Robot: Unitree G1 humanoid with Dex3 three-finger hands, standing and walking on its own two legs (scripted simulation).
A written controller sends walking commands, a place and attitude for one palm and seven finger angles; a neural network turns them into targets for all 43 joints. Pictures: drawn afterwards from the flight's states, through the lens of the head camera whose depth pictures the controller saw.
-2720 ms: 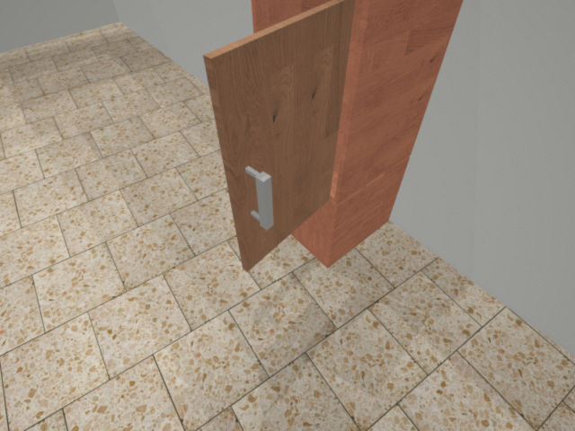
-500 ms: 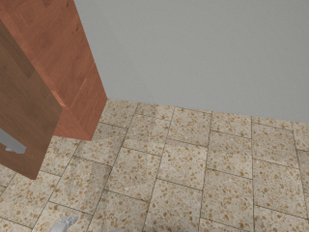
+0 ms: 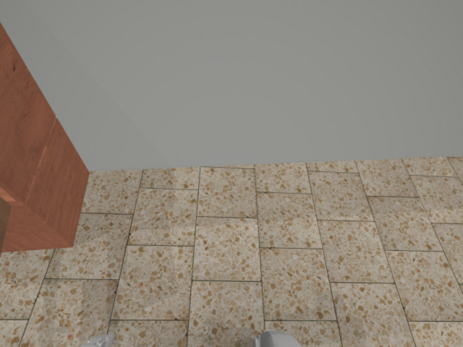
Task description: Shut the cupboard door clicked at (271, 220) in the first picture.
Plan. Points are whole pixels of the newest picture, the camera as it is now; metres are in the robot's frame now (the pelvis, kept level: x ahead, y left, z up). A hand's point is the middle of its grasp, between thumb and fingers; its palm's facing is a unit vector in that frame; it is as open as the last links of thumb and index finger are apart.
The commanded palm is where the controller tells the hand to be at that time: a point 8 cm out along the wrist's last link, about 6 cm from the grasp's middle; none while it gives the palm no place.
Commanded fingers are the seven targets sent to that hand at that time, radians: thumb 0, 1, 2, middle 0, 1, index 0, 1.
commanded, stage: walk around to get in front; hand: left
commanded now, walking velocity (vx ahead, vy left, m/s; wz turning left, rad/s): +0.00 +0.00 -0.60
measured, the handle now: out of the picture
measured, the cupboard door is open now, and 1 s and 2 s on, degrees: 98 98 98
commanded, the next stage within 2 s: none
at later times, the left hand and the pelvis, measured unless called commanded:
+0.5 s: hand (165, 326) +0.17 +0.14 -0.17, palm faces -0.27 -0.93 -0.23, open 7.4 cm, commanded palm none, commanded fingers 0.00 0.90 0.90 -0.20 -0.30 -0.20 -0.30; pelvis +0.04 -0.04 -0.01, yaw -18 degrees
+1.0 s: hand (223, 280) +0.26 +0.03 -0.16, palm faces -0.56 -0.78 -0.28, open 7.4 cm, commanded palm none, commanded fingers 0.00 0.90 0.90 -0.20 -0.30 -0.20 -0.30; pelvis +0.05 -0.08 -0.01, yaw -36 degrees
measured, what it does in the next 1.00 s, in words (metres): steps on the spot, turning right: right foot, then left foot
